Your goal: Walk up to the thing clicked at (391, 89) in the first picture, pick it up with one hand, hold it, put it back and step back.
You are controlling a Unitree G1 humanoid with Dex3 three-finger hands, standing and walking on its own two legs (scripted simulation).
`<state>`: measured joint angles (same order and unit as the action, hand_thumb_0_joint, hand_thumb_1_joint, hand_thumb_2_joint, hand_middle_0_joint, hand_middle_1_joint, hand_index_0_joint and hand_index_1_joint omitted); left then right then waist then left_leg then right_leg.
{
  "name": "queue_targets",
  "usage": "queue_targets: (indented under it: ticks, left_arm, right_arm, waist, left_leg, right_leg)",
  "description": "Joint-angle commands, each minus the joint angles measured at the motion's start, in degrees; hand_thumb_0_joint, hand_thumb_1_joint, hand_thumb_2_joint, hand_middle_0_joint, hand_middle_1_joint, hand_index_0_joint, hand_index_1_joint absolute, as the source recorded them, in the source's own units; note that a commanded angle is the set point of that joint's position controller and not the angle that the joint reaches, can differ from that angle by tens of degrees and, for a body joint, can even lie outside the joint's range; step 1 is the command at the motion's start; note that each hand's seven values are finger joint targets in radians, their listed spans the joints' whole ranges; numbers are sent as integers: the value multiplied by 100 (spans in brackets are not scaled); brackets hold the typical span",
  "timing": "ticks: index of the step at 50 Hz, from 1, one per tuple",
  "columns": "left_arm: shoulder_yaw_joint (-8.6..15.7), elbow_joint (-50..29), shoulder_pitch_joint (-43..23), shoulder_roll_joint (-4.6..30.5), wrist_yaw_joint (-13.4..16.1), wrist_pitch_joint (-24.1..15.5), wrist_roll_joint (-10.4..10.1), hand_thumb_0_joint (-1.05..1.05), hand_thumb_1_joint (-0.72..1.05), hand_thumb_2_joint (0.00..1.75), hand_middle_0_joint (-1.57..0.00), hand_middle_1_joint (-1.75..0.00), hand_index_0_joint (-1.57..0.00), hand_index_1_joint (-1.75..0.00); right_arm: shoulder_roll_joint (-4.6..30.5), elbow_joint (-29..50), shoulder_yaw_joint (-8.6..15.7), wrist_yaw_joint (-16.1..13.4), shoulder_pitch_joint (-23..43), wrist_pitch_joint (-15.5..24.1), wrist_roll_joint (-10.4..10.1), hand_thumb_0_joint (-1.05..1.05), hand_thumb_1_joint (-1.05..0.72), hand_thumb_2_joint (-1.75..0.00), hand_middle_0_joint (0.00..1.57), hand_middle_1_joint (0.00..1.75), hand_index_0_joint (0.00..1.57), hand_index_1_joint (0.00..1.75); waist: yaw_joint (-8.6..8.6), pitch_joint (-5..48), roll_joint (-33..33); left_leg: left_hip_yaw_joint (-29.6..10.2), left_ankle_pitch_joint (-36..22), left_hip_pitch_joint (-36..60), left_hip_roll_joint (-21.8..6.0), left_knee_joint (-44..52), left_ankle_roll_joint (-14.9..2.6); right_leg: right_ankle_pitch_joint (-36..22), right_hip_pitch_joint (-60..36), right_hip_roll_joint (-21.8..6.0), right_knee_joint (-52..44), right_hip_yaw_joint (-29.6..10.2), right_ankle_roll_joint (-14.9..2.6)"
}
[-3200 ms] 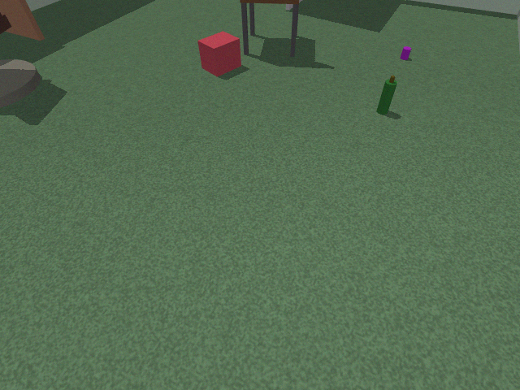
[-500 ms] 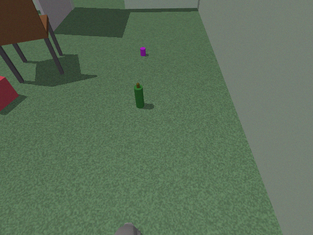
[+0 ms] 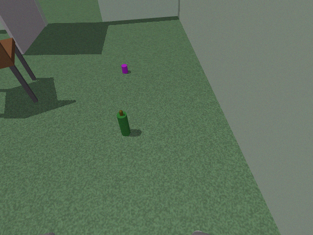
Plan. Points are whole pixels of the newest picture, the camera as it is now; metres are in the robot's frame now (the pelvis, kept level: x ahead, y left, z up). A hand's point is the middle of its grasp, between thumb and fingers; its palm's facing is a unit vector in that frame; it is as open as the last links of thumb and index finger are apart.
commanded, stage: walk up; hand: left
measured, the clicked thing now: (123, 122) +1.01 +0.26 -0.63
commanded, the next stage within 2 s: none
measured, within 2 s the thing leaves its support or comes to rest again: neither
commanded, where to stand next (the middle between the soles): +0.68 +0.04 m, yaw +2 degrees
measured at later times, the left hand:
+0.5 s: hand (62, 222) +0.22 +0.30 -0.16, palm faces +0.02 -0.93 -0.36, open 7.3 cm
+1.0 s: hand (86, 142) +0.47 +0.27 -0.11, palm faces +0.01 -0.91 -0.42, open 7.3 cm
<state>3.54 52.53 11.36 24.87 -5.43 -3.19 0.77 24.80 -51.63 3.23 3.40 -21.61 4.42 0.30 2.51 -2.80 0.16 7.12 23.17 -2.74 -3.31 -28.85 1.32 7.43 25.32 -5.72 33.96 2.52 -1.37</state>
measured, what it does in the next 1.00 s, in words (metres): walks ahead: right foot, then left foot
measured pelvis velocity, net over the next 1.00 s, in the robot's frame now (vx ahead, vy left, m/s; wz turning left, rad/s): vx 0.39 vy -0.01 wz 0.03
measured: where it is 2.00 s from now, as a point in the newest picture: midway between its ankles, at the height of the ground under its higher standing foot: (155, 172)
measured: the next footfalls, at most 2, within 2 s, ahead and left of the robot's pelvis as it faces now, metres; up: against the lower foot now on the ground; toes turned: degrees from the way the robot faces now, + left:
right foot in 0.02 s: +0.17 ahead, -0.14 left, +0.00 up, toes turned -5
left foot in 0.44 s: +0.33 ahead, +0.14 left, +0.00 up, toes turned +8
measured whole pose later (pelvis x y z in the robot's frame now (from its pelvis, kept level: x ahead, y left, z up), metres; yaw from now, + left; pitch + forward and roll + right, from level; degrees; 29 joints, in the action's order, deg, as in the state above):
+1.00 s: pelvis +0.39 -0.01 +0.00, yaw +2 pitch -3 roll +1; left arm 2.7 50.3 13.7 22.5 -2.6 -5.2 0.1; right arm 25.1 -52.1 2.7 2.5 -18.1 1.7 0.1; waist 0.2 -4.8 -3.5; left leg 0.8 24.9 -20.5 -1.9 -59.8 -2.2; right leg 13.3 17.8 -3.1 34.4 4.1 -1.3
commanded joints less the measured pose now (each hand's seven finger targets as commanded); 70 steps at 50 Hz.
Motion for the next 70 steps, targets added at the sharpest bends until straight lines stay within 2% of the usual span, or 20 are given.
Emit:
queue_targets:
  ticks: [1, 2, 3, 8, 16, 21, 22, 23, 24, 29, 34, 43, 45, 46, 51, 59, 63, 64, 66, 70]
  left_arm:
    - [596, -77, 1398, 1665, 260, -276, 26, 0, 90, 90, -20, -30, -20, -30]
    - [621, -196, 1451, 2122, 317, -305, -31, 0, 90, 90, -20, -30, -20, -30]
    - [569, -267, 1169, 2038, 330, -283, -132, 0, 90, 90, -20, -30, -20, -30]
    - [356, -562, 192, 1354, 371, -308, -110, 0, 90, 90, -20, -30, -20, -30]
    - [394, -682, 505, 1444, 328, -347, -36, 0, 90, 90, -20, -30, -20, -30]
    - [266, -705, 342, 1334, 343, -272, -8, 0, 90, 90, -20, -30, -20, -30]
    - [172, -702, 584, 1039, 342, -264, 5, 0, 90, 90, -20, -30, -20, -30]
    - [42, -775, 844, 550, 325, -247, -99, 0, 90, 90, -20, -30, -20, -30]
    - [196, -635, 723, 1177, 448, -193, -79, 0, 90, 90, -20, -30, -20, -30]
    - [182, -188, 1037, 1180, 356, -92, -97, 0, 90, 90, -20, -30, -20, -30]
    - [204, -395, 438, 1019, 199, -48, 9, 0, 90, 90, -20, -30, -20, -30]
    - [391, -150, 971, 1175, 280, -256, 14, 0, 90, 90, -20, -30, -20, -30]
    - [578, -199, 1580, 2042, 401, -324, -4, 0, 90, 90, -20, -30, -20, -30]
    - [526, -279, 1300, 1963, 397, -287, -79, 0, 90, 90, -20, -30, -20, -30]
    - [347, -546, 590, 1400, 435, -285, -111, 0, 90, 90, -20, -30, -20, -30]
    - [381, -752, 645, 1496, 393, -285, -43, 0, 90, 90, -20, -30, -20, -30]
    - [269, -809, 456, 1370, 385, -210, -24, 0, 90, 90, -20, -30, -20, -30]
    - [161, -816, 613, 1106, 386, -201, 15, 0, 90, 90, -20, -30, -20, -30]
    - [163, -755, 867, 1041, 471, -149, -81, 0, 90, 90, -20, -30, -20, -30]
    - [194, -350, 1107, 1261, 460, -105, -101, 0, 90, 90, -20, -30, -20, -30]
  right_arm:
    - [785, 664, 165, -140, 66, 161, -9, 0, -90, -90, 20, 30, 20, 30]
    - [829, 717, 147, -154, 78, 138, -64, 0, -90, -90, 20, 30, 20, 30]
    - [1261, 585, 270, -228, 383, 73, -4, 0, -90, -90, 20, 30, 20, 30]
    - [1124, 131, 301, -70, -78, -34, -34, 0, -90, -90, 20, 30, 20, 30]
    - [899, 451, 347, 125, 979, 0, 96, 0, -90, -90, 20, 30, 20, 30]
    - [1099, 177, 488, 61, 192, 88, 106, 0, -90, -90, 20, 30, 20, 30]
    - [1409, 17, 596, -14, -466, 131, 113, 0, -90, -90, 20, 30, 20, 30]
    - [1961, 177, 716, -92, -677, 175, 158, 0, -90, -90, 20, 30, 20, 30]
    - [2099, 284, 736, -93, -544, 159, -33, 0, -90, -90, 20, 30, 20, 30]
    - [1387, 499, 434, -172, 422, 169, -61, 0, -90, -90, 20, 30, 20, 30]
    - [1522, 591, 476, -143, 351, 173, 10, 0, -90, -90, 20, 30, 20, 30]
    - [1101, 710, 258, -118, 358, 51, -5, 0, -90, -90, 20, 30, 20, 30]
    - [798, 856, 130, -148, 333, 43, -34, 0, -90, -90, 20, 30, 20, 30]
    - [1234, 738, 259, -217, 602, -31, 38, 0, -90, -90, 20, 30, 20, 30]
    - [1099, 290, 290, -92, 57, -101, -5, 0, -90, -90, 20, 30, 20, 30]
    - [925, 484, 358, 88, 808, -78, 100, 0, -90, -90, 20, 30, 20, 30]
    - [1076, 252, 478, 34, 170, 14, 116, 0, -90, -90, 20, 30, 20, 30]
    - [1308, 92, 560, -33, -380, 42, 116, 0, -90, -90, 20, 30, 20, 30]
    - [2034, 372, 691, -109, -564, 96, 35, 0, -90, -90, 20, 30, 20, 30]
    - [1412, 567, 449, -185, 318, 78, -29, 0, -90, -90, 20, 30, 20, 30]
  waist:
    - [-973, 917, 1513]
    - [-941, 739, 1814]
    - [-903, 467, 1004]
    - [-263, -4, 994]
    - [-526, -139, 691]
    - [77, 235, 50]
    - [383, 673, -916]
    - [354, 834, -2191]
    - [361, 783, -1372]
    - [-242, 19, -753]
    - [-71, -165, -832]
    - [-620, 434, 213]
    - [-900, 552, 1735]
    - [-822, 213, 939]
    - [-340, 30, 941]
    - [-478, -186, 772]
    - [50, 101, 175]
    - [309, 406, -630]
    - [318, 474, -1578]
    - [-230, -109, -770]
  left_leg:
    - [-21, -1217, -2329, -140, -2900, -580]
    - [-292, 590, -3578, 532, -3780, -372]
    - [-974, 558, -3608, 144, -4191, -372]
    - [-927, -604, -2807, -264, -3086, -268]
    - [-546, -1387, -2423, -324, -809, -152]
    - [-164, -1127, -296, 116, -301, -366]
    - [-789, -396, 640, -202, 228, -631]
    - [-3524, 256, 1377, -1735, 1032, -1144]
    - [-4603, 500, 1003, -2291, 1471, -1752]
    - [-1746, -1104, -744, -1360, 1381, -1296]
    - [-1477, -432, -837, -1348, 1616, -1574]
    - [-596, -1423, -1740, -655, -733, -896]
    - [-242, 667, -3711, 525, -3317, -393]
    - [-879, 763, -3698, 71, -3687, -368]
    - [-888, -411, -2915, -197, -2855, -270]
    - [-511, -1161, -2225, -246, -888, -106]
    - [-195, -1009, -338, 110, -377, -263]
    - [-448, -253, 447, 99, -102, -412]
    - [-4636, 1103, 702, -2225, 1652, -1629]
    - [-2304, -547, -581, -1492, 1276, -1377]
  right_leg:
    - [1626, -3202, -671, -1013, -1405, -442]
    - [1889, -3442, -1952, -2074, -3945, -1072]
    - [1760, -2890, -2059, -2007, -3985, -1331]
    - [615, -1430, -936, -2041, -1199, -1069]
    - [1256, -1255, -955, -2036, -700, -1098]
    - [508, -421, -651, -470, -191, -749]
    - [-73, -62, -250, 1247, 196, -530]
    - [1854, 1398, 623, 2863, 326, -95]
    - [2449, 1573, 537, 3393, -321, -182]
    - [1189, 662, -92, 2692, -530, -22]
    - [918, 621, -176, 1396, -213, 141]
    - [613, -2360, 437, -571, 55, -127]
    - [1894, -3267, -1847, -2078, -3793, -1168]
    - [1785, -2641, -2050, -1940, -3873, -1515]
    - [373, -1640, -922, -1803, -1297, -1049]
    - [1566, -1026, -888, -1821, -814, -1092]
    - [1521, -54, -680, -658, -454, -787]
    - [1064, 291, -364, 635, -147, -618]
    - [2421, 1739, 654, 3290, -129, -164]
    - [1472, 1050, -85, 2887, -595, -112]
